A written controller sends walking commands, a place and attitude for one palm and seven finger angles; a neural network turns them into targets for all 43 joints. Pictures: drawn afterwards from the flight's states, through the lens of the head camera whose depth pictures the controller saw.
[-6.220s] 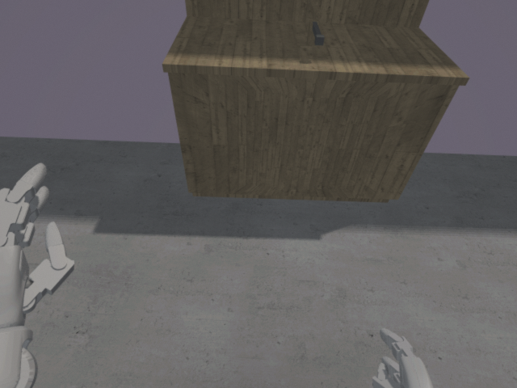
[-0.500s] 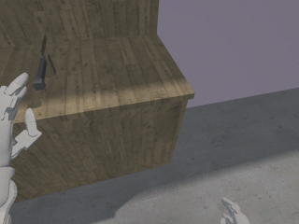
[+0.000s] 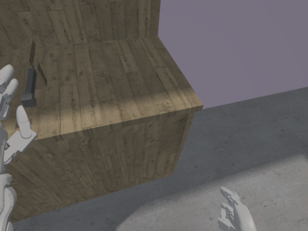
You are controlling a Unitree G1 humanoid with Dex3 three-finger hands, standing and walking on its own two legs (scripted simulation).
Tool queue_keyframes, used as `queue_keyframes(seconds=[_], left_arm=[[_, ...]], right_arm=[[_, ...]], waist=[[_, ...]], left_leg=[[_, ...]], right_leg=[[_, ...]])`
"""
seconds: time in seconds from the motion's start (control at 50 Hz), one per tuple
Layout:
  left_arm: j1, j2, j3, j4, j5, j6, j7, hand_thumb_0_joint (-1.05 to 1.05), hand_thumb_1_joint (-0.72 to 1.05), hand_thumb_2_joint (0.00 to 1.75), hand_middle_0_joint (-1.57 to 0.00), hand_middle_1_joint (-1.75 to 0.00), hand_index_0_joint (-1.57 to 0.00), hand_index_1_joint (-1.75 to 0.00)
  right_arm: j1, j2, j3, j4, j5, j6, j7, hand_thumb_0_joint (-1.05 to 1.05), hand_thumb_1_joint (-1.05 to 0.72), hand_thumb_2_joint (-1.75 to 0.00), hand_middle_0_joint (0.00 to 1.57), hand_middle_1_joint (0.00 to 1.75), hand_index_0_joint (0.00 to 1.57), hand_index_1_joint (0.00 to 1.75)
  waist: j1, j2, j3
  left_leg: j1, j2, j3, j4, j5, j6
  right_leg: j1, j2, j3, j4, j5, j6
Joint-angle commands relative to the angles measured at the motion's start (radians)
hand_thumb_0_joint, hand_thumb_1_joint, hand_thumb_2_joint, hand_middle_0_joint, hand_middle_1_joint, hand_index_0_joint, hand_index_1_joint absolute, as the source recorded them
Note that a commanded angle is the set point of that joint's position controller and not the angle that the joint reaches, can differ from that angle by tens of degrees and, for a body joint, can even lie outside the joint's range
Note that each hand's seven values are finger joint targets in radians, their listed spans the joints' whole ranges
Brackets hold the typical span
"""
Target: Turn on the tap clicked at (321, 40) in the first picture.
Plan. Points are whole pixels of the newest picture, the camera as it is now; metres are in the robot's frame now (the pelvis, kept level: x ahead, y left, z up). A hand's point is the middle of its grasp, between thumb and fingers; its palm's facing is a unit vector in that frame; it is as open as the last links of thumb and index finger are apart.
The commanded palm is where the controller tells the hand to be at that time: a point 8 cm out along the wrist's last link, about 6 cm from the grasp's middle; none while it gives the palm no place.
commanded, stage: shuffle to correct the standing spot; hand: left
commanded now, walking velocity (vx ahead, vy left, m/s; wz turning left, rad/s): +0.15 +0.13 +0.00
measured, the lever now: (28, 100) +0.41 +0.41 +0.07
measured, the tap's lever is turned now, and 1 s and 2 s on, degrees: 0 0 0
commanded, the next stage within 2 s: come to a stop and stand still in 0.80 s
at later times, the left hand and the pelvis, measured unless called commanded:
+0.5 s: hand (14, 129) +0.25 +0.30 +0.18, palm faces +0.42 -0.85 -0.33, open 7.4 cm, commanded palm +0.19 +0.33 +0.18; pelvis +0.03 +0.05 -0.02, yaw +1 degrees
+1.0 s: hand out of the picture +0.29 +0.37 +0.16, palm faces +0.47 -0.77 -0.44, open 7.4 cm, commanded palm +0.24 +0.39 +0.18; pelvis +0.08 +0.10 +0.00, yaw +1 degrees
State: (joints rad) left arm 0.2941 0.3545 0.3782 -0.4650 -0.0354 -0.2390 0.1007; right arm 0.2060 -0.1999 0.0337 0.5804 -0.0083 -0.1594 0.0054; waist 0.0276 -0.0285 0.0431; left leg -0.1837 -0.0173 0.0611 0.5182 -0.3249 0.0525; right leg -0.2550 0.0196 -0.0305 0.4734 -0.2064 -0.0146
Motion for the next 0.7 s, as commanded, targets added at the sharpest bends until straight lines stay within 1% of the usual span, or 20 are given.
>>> queue_keyframes(seconds=[0.0,0.04,0.12,0.18,0.22,0.26,0.3,0.32,0.34,0.36,0.38,0.4,0.44,0.48,0.5,0.52,0.54,0.58,0.62,0.68], left_arm=[[0.119,0.135,0.059,-0.110,-0.008,-0.041,0.003,0.00,0.90,0.90,-0.20,-0.30,-0.20,-0.30],[0.129,0.161,0.095,-0.060,-0.016,-0.036,0.003,0.00,0.90,0.90,-0.20,-0.30,-0.20,-0.30],[0.042,0.194,0.121,-0.091,-0.024,-0.042,-0.001,0.00,0.90,0.90,-0.20,-0.30,-0.20,-0.30],[-0.068,0.217,0.109,-0.224,-0.019,-0.054,-0.002,0.00,0.90,0.90,-0.20,-0.30,-0.20,-0.30],[-0.083,0.193,0.063,-0.294,-0.012,-0.053,-0.005,0.00,0.90,0.90,-0.20,-0.30,-0.20,-0.30],[-0.110,0.197,0.056,-0.338,-0.006,-0.050,-0.003,0.00,0.90,0.90,-0.20,-0.30,-0.20,-0.30],[-0.056,0.186,0.069,-0.282,0.002,-0.044,0.006,0.00,0.90,0.90,-0.20,-0.30,-0.20,-0.30],[-0.025,0.198,0.093,-0.246,0.003,-0.041,0.013,0.00,0.90,0.90,-0.20,-0.30,-0.20,-0.30],[0.004,0.212,0.108,-0.219,-0.008,-0.040,0.019,0.00,0.90,0.90,-0.20,-0.30,-0.20,-0.30],[0.035,0.199,0.107,-0.159,-0.021,-0.049,0.023,0.00,0.90,0.90,-0.20,-0.30,-0.20,-0.30],[0.017,0.201,0.121,-0.189,-0.019,-0.062,0.036,0.00,0.90,0.90,-0.20,-0.30,-0.20,-0.30],[0.042,0.203,0.136,-0.176,-0.016,-0.062,0.039,0.00,0.90,0.90,-0.20,-0.30,-0.20,-0.30],[0.060,0.177,0.116,-0.212,-0.010,-0.063,0.027,0.00,0.90,0.90,-0.20,-0.30,-0.20,-0.30],[0.001,0.191,0.115,-0.247,-0.016,-0.052,0.013,0.00,0.90,0.90,-0.20,-0.30,-0.20,-0.30],[-0.027,0.187,0.102,-0.269,-0.017,-0.051,0.007,0.00,0.90,0.90,-0.20,-0.30,-0.20,-0.30],[-0.058,0.186,0.110,-0.315,-0.012,-0.057,0.010,0.00,0.90,0.90,-0.20,-0.30,-0.20,-0.30],[-0.095,0.203,0.125,-0.337,-0.001,-0.071,0.020,0.00,0.90,0.90,-0.20,-0.30,-0.20,-0.30],[-0.056,0.244,0.173,-0.219,0.002,-0.071,0.020,0.00,0.90,0.90,-0.20,-0.30,-0.20,-0.30],[-0.078,0.227,0.153,-0.268,0.008,-0.072,0.014,0.00,0.90,0.90,-0.20,-0.30,-0.20,-0.30],[-0.019,0.219,0.152,-0.284,0.007,-0.074,0.017,0.00,0.90,0.90,-0.20,-0.30,-0.20,-0.30]], right_arm=[[-0.054,-0.131,-0.067,-0.157,0.005,-0.019,-0.009,0.00,-0.90,-0.90,0.20,0.30,0.20,0.30],[-0.061,-0.130,-0.067,-0.164,0.009,0.010,-0.019,0.00,-0.90,-0.90,0.20,0.30,0.20,0.30],[-0.075,-0.132,-0.066,-0.187,0.015,0.041,-0.037,0.00,-0.90,-0.90,0.20,0.30,0.20,0.30],[-0.088,-0.136,-0.066,-0.198,0.013,0.032,-0.041,0.00,-0.90,-0.90,0.20,0.30,0.20,0.30],[-0.069,-0.132,-0.067,-0.202,0.009,0.015,-0.028,0.00,-0.90,-0.90,0.20,0.30,0.20,0.30],[-0.072,-0.132,-0.066,-0.204,0.006,0.000,-0.015,0.00,-0.90,-0.90,0.20,0.30,0.20,0.30],[-0.064,-0.140,-0.075,-0.199,0.005,0.000,-0.004,0.00,-0.90,-0.90,0.20,0.30,0.20,0.30],[-0.068,-0.146,-0.082,-0.196,0.011,0.005,-0.002,0.00,-0.90,-0.90,0.20,0.30,0.20,0.30],[-0.066,-0.144,-0.096,-0.194,0.018,0.007,-0.003,0.00,-0.90,-0.90,0.20,0.30,0.20,0.30],[-0.074,-0.151,-0.105,-0.186,0.022,0.013,-0.001,0.00,-0.90,-0.90,0.20,0.30,0.20,0.30],[-0.077,-0.152,-0.098,-0.175,0.018,0.023,0.002,0.00,-0.90,-0.90,0.20,0.30,0.20,0.30],[-0.070,-0.142,-0.093,-0.153,0.016,0.038,0.004,0.00,-0.90,-0.90,0.20,0.30,0.20,0.30],[-0.080,-0.098,-0.073,-0.155,0.012,0.071,0.012,0.00,-0.90,-0.90,0.20,0.30,0.20,0.30],[-0.063,-0.073,-0.064,-0.131,0.021,0.077,-0.003,0.00,-0.90,-0.90,0.20,0.30,0.20,0.30],[-0.059,-0.097,-0.076,-0.138,0.026,0.061,-0.011,0.00,-0.90,-0.90,0.20,0.30,0.20,0.30],[-0.061,-0.140,-0.095,-0.152,0.022,0.043,-0.020,0.00,-0.90,-0.90,0.20,0.30,0.20,0.30],[-0.068,-0.135,-0.104,-0.168,0.021,0.022,-0.019,0.00,-0.90,-0.90,0.20,0.30,0.20,0.30],[-0.065,-0.114,-0.091,-0.145,0.014,-0.003,-0.024,0.00,-0.90,-0.90,0.20,0.30,0.20,0.30],[-0.084,-0.119,-0.095,-0.145,0.019,-0.008,-0.013,0.00,-0.90,-0.90,0.20,0.30,0.20,0.30],[-0.101,-0.111,-0.075,-0.142,0.022,-0.028,-0.010,0.00,-0.90,-0.90,0.20,0.30,0.20,0.30]], waist=[[-0.014,0.012,-0.197],[-0.018,-0.037,-0.150],[-0.028,0.021,-0.115],[-0.030,0.161,-0.143],[-0.031,0.246,-0.153],[-0.029,0.282,-0.153],[-0.010,0.181,-0.167],[0.010,0.058,-0.196],[0.019,-0.158,-0.225],[0.021,-0.262,-0.178],[0.023,-0.209,-0.129],[0.015,-0.128,-0.083],[-0.018,-0.036,-0.044],[-0.062,0.103,-0.095],[-0.070,0.214,-0.087],[-0.063,0.435,-0.092],[-0.054,0.488,-0.084],[-0.042,0.236,-0.052],[-0.035,0.227,-0.079],[0.001,0.273,-0.136]], left_leg=[[-0.062,0.054,-0.063,-0.038,0.260,-0.043],[-0.107,0.051,-0.074,-0.039,0.171,-0.033],[-0.104,0.075,-0.109,-0.064,0.219,-0.020],[-0.006,0.107,-0.134,-0.055,0.472,-0.021],[0.122,0.127,-0.134,-0.035,0.695,-0.027],[0.162,0.130,-0.125,-0.009,0.757,-0.039],[-0.004,0.110,-0.095,0.088,0.713,-0.056],[-0.178,0.073,-0.068,0.243,0.636,-0.073],[-0.343,-0.012,-0.021,0.513,0.463,-0.090],[-0.524,-0.049,-0.040,0.739,-0.042,-0.087],[-0.609,0.046,-0.211,0.789,-0.255,-0.048],[-0.586,0.128,-0.310,0.714,-0.311,-0.029],[-0.306,0.152,-0.216,0.424,-0.194,-0.026],[0.035,-0.004,0.016,0.155,0.072,-0.071],[0.113,-0.008,-0.005,0.065,0.078,-0.070],[0.108,0.155,-0.300,-0.126,-0.064,0.016],[0.008,0.261,-0.535,-0.250,-0.141,0.126],[-0.093,0.287,-0.569,-0.250,-0.119,0.203],[-0.169,0.270,-0.469,-0.208,-0.125,0.198],[-0.312,0.187,-0.264,-0.148,-0.263,0.113]], right_leg=[[0.155,-0.092,0.109,0.000,0.240,-0.051],[0.119,-0.103,0.123,-0.009,0.144,-0.055],[0.084,-0.078,0.082,0.081,0.158,-0.046],[0.041,-0.054,0.022,0.193,0.204,-0.024],[-0.047,-0.032,-0.030,0.225,0.065,-0.012],[-0.058,-0.018,-0.059,0.201,-0.005,-0.014],[0.144,-0.027,-0.056,0.111,0.119,-0.042],[0.325,-0.082,0.030,0.093,0.291,-0.092],[0.416,-0.239,0.268,0.047,0.424,-0.198],[0.454,-0.412,0.468,-0.016,0.550,-0.310],[0.402,-0.481,0.526,-0.023,0.503,-0.313],[0.276,-0.494,0.489,-0.010,0.372,-0.268],[-0.046,-0.380,0.252,-0.007,0.136,-0.167],[-0.227,-0.166,-0.014,0.105,-0.173,-0.066],[-0.272,-0.095,-0.054,0.257,-0.250,-0.043],[-0.341,-0.006,-0.080,0.533,-0.388,0.007],[-0.337,0.046,-0.023,0.724,-0.436,0.009],[-0.324,-0.014,0.036,0.780,-0.357,0.012],[-0.211,-0.053,0.048,0.665,-0.325,0.011],[0.109,-0.027,-0.017,0.266,-0.272,-0.005]])
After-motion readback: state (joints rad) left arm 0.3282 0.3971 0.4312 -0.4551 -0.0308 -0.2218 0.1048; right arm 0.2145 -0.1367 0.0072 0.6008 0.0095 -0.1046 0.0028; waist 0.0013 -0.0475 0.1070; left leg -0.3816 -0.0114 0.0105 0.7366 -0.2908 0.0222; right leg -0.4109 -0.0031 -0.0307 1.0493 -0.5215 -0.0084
